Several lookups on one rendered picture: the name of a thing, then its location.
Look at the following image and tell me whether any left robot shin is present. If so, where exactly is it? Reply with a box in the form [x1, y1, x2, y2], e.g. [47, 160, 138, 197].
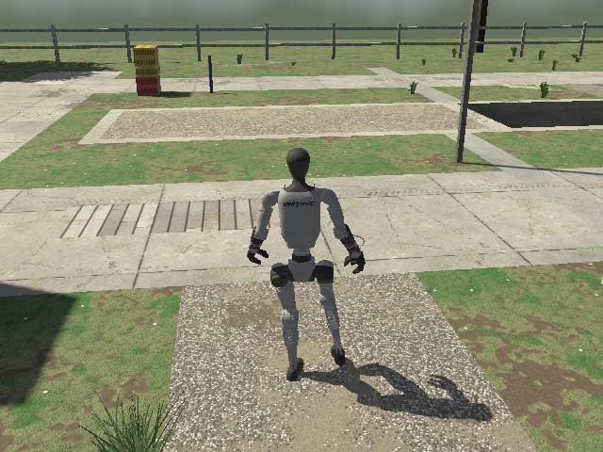
[281, 309, 299, 369]

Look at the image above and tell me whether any right robot hand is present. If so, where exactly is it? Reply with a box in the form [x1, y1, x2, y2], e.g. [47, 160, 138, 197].
[344, 251, 366, 274]

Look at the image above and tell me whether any robot torso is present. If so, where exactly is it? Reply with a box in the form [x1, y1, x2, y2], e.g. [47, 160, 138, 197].
[278, 184, 321, 283]

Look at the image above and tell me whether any left robot forearm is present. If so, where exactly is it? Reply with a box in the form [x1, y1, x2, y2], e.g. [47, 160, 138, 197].
[249, 226, 264, 253]

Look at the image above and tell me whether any left robot hand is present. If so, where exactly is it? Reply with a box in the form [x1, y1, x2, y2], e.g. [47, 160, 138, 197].
[247, 250, 269, 265]

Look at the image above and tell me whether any right robot forearm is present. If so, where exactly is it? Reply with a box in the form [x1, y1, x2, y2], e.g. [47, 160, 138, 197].
[340, 224, 361, 258]

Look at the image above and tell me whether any left robot upper arm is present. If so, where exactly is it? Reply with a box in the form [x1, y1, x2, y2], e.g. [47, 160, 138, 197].
[253, 189, 280, 240]

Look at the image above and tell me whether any right robot upper arm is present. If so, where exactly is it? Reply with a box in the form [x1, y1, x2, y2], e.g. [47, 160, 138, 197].
[318, 188, 349, 239]

